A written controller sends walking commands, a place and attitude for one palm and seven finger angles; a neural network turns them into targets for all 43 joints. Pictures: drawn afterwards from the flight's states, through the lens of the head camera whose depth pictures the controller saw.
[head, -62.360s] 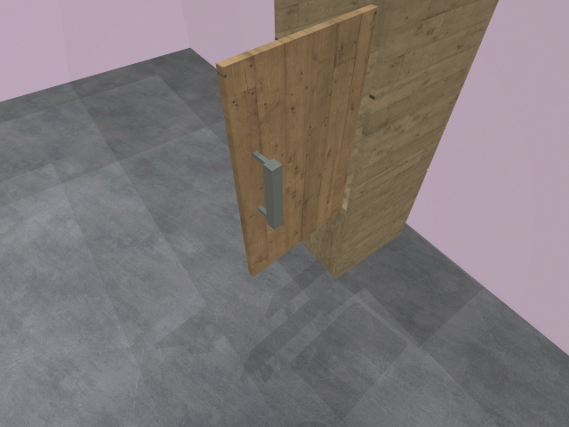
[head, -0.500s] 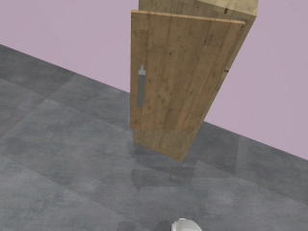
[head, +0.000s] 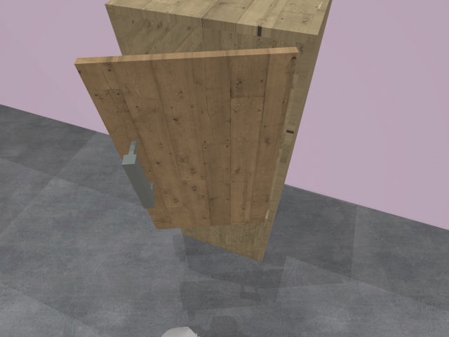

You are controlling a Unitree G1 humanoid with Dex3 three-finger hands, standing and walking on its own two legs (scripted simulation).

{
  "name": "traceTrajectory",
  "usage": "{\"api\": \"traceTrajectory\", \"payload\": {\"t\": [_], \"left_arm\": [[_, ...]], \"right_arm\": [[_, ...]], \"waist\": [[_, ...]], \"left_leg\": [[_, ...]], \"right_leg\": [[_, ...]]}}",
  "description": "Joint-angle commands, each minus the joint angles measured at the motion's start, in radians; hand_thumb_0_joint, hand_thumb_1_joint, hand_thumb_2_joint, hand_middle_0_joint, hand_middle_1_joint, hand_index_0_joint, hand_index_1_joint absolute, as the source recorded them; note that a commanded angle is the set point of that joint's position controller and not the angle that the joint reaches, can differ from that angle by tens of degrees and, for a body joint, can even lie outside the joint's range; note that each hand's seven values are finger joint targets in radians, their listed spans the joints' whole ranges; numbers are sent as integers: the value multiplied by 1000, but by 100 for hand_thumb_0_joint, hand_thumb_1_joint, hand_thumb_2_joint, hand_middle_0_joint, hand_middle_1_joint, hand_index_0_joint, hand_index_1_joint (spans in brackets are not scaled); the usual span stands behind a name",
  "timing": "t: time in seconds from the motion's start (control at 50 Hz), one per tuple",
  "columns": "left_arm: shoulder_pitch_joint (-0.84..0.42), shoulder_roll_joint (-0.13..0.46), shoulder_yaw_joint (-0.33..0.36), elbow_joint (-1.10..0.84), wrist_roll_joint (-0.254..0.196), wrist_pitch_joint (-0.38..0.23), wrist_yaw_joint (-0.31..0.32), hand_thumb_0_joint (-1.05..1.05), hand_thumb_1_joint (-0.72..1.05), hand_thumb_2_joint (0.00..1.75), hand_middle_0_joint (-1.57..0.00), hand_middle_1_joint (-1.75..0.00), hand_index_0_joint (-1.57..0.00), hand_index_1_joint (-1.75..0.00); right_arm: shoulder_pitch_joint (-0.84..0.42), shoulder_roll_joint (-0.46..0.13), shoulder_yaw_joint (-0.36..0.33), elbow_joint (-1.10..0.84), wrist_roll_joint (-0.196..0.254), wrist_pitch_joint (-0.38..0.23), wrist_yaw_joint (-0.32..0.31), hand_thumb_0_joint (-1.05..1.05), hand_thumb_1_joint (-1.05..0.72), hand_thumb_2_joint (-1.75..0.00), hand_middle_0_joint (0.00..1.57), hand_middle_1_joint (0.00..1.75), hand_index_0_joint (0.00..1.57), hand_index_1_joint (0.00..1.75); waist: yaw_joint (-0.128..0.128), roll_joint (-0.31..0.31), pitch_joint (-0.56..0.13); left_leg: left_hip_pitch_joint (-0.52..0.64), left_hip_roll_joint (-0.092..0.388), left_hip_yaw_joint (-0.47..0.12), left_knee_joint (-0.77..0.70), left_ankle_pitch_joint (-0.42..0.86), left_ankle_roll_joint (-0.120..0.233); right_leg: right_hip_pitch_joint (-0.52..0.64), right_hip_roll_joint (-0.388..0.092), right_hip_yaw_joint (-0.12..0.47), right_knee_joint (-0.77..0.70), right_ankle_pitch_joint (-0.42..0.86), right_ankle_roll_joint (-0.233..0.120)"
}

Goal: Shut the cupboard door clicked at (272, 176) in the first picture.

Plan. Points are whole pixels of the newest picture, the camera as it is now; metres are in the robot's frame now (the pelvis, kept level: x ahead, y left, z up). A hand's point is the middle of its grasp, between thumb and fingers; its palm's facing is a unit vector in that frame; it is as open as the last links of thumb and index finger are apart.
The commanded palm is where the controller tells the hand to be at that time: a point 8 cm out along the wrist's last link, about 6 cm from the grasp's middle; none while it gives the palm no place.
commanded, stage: come to a stop and stand still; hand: left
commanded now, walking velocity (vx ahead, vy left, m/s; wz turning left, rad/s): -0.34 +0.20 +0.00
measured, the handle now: (142, 176) +0.44 +0.21 -0.02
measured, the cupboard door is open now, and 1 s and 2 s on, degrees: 24 24 24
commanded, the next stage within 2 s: look again from close up in 1.12 s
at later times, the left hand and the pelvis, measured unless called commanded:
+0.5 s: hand out of the picture +0.03 +0.25 -0.19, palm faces +0.08 -0.97 -0.22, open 7.3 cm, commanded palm none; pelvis +0.01 +0.05 -0.01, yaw +1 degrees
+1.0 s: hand out of the picture +0.02 +0.19 -0.18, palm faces +0.03 -0.98 -0.20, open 7.2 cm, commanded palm none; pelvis -0.03 +0.01 +0.00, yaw +1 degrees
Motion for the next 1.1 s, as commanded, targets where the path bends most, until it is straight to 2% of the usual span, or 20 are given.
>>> {"api": "traceTrajectory", "payload": {"t": [0.0,0.12,0.2,0.3,0.32,0.36,0.38,0.44,0.5,0.6,0.66,0.68,0.72,0.74,0.76,0.78,0.82,0.86,0.94,1.08], "left_arm": [[86,145,28,-19,-5,0,19,0,90,90,-20,-30,-20,-30],[97,176,53,-39,4,35,31,0,90,90,-20,-30,-20,-30],[84,197,62,-66,9,44,29,0,90,90,-20,-30,-20,-30],[77,201,60,-65,2,52,21,0,90,90,-20,-30,-20,-30],[78,176,52,-62,-2,54,19,0,90,90,-20,-30,-20,-30],[130,100,27,-76,-14,62,23,0,90,90,-20,-30,-20,-30],[101,113,29,-83,-10,71,26,0,90,90,-20,-30,-20,-30],[79,129,42,-65,-6,95,10,0,90,90,-20,-30,-20,-30],[84,131,46,-63,-10,97,-6,0,90,90,-20,-30,-20,-30],[40,102,33,-76,-9,93,-20,0,90,90,-20,-30,-20,-30],[115,98,33,-43,-11,79,-19,0,90,90,-20,-30,-20,-30],[140,122,35,-31,-7,71,-14,0,90,90,-20,-30,-20,-30],[110,205,41,-22,-2,53,-3,0,90,90,-20,-30,-20,-30],[75,220,33,-32,-2,52,-4,0,90,90,-20,-30,-20,-30],[38,213,28,-42,1,56,-8,0,90,90,-20,-30,-20,-30],[49,185,27,-24,-3,42,-2,0,90,90,-20,-30,-20,-30],[54,156,13,-5,-13,33,3,0,90,90,-20,-30,-20,-30],[69,132,6,5,-20,34,5,0,90,90,-20,-30,-20,-30],[85,128,5,28,-17,50,4,0,90,90,-20,-30,-20,-30],[106,115,1,48,-18,45,2,0,90,90,-20,-30,-20,-30]], "right_arm": [[100,-36,-2,-15,6,30,2,0,-90,-90,20,30,20,30],[-26,-84,-33,-77,0,63,6,0,-90,-90,20,30,20,30],[-71,-71,-32,-108,1,57,12,0,-90,-90,20,30,20,30],[-13,-61,-23,-85,3,28,12,0,-90,-90,20,30,20,30],[12,-77,-26,-73,0,18,11,0,-90,-90,20,30,20,30],[20,-200,-41,-89,-10,4,-2,0,-90,-90,20,30,20,30],[18,-200,-39,-84,-17,8,-8,0,-90,-90,20,30,20,30],[-18,-171,-20,-84,-23,5,-32,0,-90,-90,20,30,20,30],[-11,-171,-20,-79,-24,6,-35,0,-90,-90,20,30,20,30],[44,-195,-40,-49,-26,8,-28,0,-90,-90,20,30,20,30],[32,-185,-41,-38,-14,8,-20,0,-90,-90,20,30,20,30],[36,-162,-39,-36,-5,8,-15,0,-90,-90,20,30,20,30],[23,-56,-12,-51,3,8,-4,0,-90,-90,20,30,20,30],[13,-61,-8,-51,-5,14,2,0,-90,-90,20,30,20,30],[22,-56,-11,-52,-7,14,10,0,-90,-90,20,30,20,30],[29,-50,-6,-26,-16,13,4,0,-90,-90,20,30,20,30],[81,-66,-3,11,-8,1,-1,0,-90,-90,20,30,20,30],[106,-87,2,43,-5,-10,-4,0,-90,-90,20,30,20,30],[85,-75,8,66,-6,0,-4,0,-90,-90,20,30,20,30],[109,-67,7,78,-7,-1,-6,0,-90,-90,20,30,20,30]], "waist": [[7,-113,-129],[28,-144,-30],[34,-164,-59],[14,-186,-139],[7,-157,-163],[15,164,-191],[-5,117,-136],[13,169,-46],[15,118,-66],[-16,143,-90],[23,115,-109],[30,53,-108],[14,-199,-44],[8,-177,-14],[-12,-98,2],[-3,-230,2],[-12,-223,-10],[-5,-116,-23],[8,-21,101],[4,-43,50]], "left_leg": [[38,-21,-45,-117,-15,-14],[-21,-45,-86,19,-71,-16],[4,-54,-74,-48,-80,-12],[212,-61,-22,-464,179,-2],[322,-12,-40,-552,368,13],[413,306,-317,-555,995,184],[328,320,-271,-577,906,238],[249,269,-260,-600,845,235],[318,248,-237,-597,727,221],[339,236,-246,-616,529,200],[260,167,-204,-562,417,146],[203,120,-162,-528,325,105],[106,-14,-27,-438,29,17],[161,-19,-22,-395,-32,12],[178,-27,-20,-387,10,12],[166,-16,-18,-392,70,11],[229,5,-43,-463,246,14],[290,34,-70,-523,414,22],[258,28,-70,-570,277,19],[284,23,-65,-585,229,20]], "right_leg": [[176,-335,210,-51,910,-80],[114,-396,254,-51,841,-150],[141,-372,238,-26,771,-148],[156,-273,182,88,584,-57],[100,-229,148,133,434,-2],[-61,-74,77,286,-267,95],[-53,-48,130,413,-415,85],[-128,-42,201,562,-331,90],[-159,-34,194,546,-294,100],[-75,-34,135,326,-289,98],[118,-16,99,26,-58,91],[193,-42,136,-70,15,83],[147,-268,350,-179,28,-12],[32,-302,351,-195,-17,-53],[13,-266,294,-154,32,-44],[44,-224,294,-127,188,-40],[80,-187,224,-63,357,-10],[74,-136,188,-35,276,33],[7,-119,213,-134,-30,46],[26,-115,225,-163,-87,45]]}}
